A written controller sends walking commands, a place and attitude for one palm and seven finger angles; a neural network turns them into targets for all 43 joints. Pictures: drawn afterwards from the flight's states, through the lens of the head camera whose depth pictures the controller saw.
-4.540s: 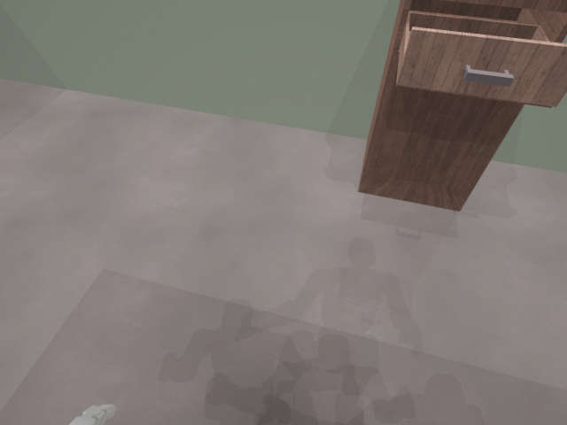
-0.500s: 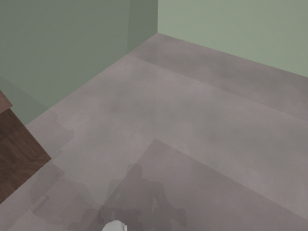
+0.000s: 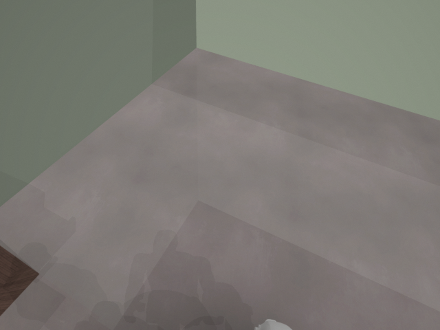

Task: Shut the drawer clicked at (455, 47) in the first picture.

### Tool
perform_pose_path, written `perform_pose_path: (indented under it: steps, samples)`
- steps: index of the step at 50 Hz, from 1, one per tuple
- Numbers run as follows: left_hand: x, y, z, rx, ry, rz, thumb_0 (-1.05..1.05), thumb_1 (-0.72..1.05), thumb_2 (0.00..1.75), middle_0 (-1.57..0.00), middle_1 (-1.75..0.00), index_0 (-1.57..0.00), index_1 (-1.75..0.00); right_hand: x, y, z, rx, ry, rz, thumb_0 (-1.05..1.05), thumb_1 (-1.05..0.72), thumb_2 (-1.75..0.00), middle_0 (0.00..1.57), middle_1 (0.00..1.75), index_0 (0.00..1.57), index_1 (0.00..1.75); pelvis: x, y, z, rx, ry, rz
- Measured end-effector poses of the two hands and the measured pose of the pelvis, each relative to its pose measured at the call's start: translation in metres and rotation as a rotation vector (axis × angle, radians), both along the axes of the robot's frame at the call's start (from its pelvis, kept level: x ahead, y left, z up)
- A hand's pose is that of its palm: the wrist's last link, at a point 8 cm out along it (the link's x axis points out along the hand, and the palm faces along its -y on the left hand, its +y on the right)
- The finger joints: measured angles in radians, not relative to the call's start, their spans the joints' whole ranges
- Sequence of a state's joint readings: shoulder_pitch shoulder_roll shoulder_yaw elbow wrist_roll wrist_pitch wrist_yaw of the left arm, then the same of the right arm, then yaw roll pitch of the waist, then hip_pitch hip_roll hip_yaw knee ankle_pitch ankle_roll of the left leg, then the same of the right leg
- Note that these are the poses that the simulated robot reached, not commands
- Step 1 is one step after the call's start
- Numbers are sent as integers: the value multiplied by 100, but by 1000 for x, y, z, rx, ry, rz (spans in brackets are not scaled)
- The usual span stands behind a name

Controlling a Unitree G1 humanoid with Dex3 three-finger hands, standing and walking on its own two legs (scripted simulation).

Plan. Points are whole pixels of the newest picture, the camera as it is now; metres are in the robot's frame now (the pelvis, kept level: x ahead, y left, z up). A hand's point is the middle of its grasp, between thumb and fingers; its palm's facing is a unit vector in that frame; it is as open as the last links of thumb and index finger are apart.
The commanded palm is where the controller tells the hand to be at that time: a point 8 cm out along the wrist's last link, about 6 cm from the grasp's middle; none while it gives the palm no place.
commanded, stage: turn to face it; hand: left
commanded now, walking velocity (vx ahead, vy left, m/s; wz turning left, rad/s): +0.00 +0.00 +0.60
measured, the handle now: out of the picture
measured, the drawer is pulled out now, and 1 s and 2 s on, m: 0.24 0.24 0.24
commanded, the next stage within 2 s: take the last steps up to it in 1.80 s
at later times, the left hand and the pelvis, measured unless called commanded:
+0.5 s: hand out of the picture +0.08 +0.23 -0.20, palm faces +0.31 -0.93 -0.21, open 7.3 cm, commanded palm none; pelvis +0.04 +0.01 -0.03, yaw +16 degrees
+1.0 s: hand out of the picture +0.03 +0.18 -0.15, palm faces +0.56 -0.78 -0.29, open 7.4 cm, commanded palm none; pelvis +0.06 -0.04 -0.01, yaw +34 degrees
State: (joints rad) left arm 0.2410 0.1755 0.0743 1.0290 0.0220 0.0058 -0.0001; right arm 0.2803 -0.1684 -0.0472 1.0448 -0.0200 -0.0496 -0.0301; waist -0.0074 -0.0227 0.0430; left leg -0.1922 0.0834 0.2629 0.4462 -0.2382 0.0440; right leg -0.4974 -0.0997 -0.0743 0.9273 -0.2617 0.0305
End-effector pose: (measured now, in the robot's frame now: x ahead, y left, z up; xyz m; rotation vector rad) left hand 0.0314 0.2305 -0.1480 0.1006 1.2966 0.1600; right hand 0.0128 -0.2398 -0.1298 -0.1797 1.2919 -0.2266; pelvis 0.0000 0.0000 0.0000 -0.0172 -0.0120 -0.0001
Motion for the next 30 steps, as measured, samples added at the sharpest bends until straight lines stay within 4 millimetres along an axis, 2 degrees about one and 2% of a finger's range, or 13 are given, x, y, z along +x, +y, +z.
perform_pose_path:
  steps: [6,8,11,14,17,23,26,30]
  samples:
    - [70,-17,4,38,-116,-22,1,92,90,-20,-29,-20,-30,-28,4,-23,89,185,-40,0,-92,-89,20,30,20,30,30,-17,-10,30,4,51]
    - [82,-25,7,45,-141,-18,1,92,90,-20,-29,-20,-30,-26,5,-30,118,221,-40,0,-92,-89,20,30,20,30,37,-20,-12,18,5,69]
    - [88,-31,12,41,-169,12,1,91,89,-20,-29,-20,-30,-9,7,-31,137,236,-6,0,-91,-89,20,30,20,30,42,-22,-10,21,7,115]
    - [85,-26,14,48,-189,72,0,92,89,-20,-29,-20,-30,23,7,-29,133,194,50,0,-91,-89,20,30,20,30,44,-20,-8,22,6,158]
    - [75,-13,11,55,-184,115,-1,92,89,-20,-29,-21,-30,64,8,-26,110,120,116,0,-91,-89,20,30,20,30,45,-14,-9,20,6,197]
    - [38,29,-18,48,-129,221,0,91,89,-20,-30,-21,-30,142,13,-19,3,-51,257,1,-92,-89,20,30,20,30,44,10,-28,-1,7,267]
    - [19,45,-20,64,-68,250,0,91,89,-20,-29,-20,-30,164,16,-8,-32,-107,301,0,-92,-89,20,30,20,30,42,14,-26,-5,15,287]
    - [3,56,-5,82,-55,296,1,91,89,-20,-29,-20,-30,179,20,4,-50,-106,361,0,-91,-89,20,30,20,30,43,15,-15,-5,27,328]
